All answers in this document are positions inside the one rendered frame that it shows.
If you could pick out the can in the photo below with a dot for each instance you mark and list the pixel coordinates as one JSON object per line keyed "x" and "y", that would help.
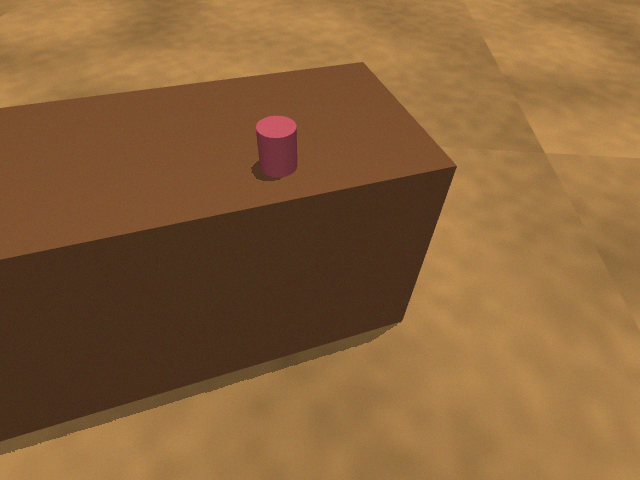
{"x": 277, "y": 146}

